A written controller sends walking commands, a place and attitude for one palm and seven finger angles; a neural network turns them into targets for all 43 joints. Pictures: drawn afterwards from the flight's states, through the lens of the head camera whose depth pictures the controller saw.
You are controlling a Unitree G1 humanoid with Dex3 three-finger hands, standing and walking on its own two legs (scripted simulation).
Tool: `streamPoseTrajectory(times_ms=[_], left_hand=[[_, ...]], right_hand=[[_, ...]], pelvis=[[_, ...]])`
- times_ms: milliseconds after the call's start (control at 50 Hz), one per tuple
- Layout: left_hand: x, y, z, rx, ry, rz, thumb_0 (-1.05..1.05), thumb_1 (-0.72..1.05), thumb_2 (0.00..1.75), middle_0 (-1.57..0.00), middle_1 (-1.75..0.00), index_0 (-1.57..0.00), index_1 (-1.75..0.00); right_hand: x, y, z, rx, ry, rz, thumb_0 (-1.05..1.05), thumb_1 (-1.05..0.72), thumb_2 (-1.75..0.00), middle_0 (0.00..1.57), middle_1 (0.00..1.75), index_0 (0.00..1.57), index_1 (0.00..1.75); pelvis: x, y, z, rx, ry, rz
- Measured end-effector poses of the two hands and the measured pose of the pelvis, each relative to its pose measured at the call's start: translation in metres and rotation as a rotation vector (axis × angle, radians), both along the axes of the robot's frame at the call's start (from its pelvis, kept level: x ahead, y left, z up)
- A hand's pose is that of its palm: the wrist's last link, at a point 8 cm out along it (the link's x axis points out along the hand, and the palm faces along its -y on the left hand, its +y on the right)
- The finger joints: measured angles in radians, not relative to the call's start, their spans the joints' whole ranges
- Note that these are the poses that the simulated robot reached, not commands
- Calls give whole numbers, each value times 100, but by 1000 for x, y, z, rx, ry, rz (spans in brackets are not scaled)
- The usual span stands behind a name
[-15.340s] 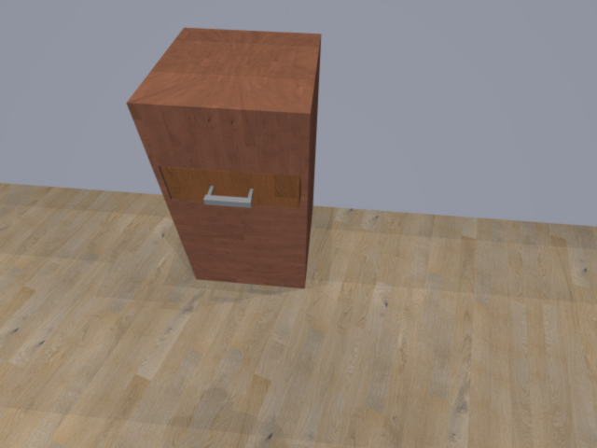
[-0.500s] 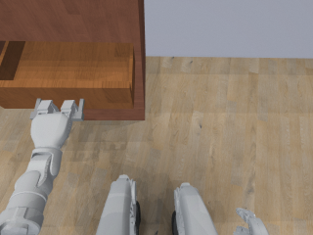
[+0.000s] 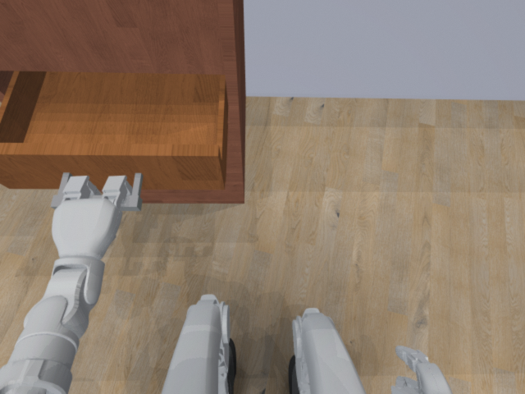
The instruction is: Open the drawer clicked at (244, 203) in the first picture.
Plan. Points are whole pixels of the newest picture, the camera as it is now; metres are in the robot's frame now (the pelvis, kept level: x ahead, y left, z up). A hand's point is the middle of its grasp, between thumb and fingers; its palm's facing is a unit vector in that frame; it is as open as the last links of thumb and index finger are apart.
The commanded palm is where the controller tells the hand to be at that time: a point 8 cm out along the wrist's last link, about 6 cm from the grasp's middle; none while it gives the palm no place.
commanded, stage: pull the drawer open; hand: left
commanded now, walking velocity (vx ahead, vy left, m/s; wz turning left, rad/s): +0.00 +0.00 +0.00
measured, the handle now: (100, 191) +0.41 +0.29 -0.05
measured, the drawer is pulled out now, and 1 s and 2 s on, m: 0.15 0.17 0.20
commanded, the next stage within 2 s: none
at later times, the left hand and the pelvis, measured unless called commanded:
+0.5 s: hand (105, 234) +0.34 +0.28 -0.07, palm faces -0.04 -0.05 -1.00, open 5.6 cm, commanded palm +0.31 +0.27 -0.03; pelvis +0.00 +0.00 +0.00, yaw +0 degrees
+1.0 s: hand (104, 242) +0.33 +0.27 -0.07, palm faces -0.04 -0.04 -1.00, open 5.6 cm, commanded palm +0.30 +0.26 -0.03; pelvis +0.00 +0.00 +0.00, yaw +0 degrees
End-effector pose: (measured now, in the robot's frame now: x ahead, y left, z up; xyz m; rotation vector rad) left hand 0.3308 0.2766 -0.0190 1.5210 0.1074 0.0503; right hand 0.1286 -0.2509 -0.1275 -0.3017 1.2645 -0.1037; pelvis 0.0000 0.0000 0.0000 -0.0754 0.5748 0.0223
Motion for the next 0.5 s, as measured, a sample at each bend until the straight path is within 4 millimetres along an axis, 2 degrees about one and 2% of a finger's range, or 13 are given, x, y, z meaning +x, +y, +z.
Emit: streamPoseTrajectory(times_ms=[500], left_hand=[[-6, -1, 0, 1, 2, 6, 2, 76, 79, -29, -135, -37, -131]], right_hand=[[11, 1, 0, 3, -28, 10, 1, -91, -90, 20, 30, 20, 29]], pelvis=[[2, -1, -1, 2, -3, -1]])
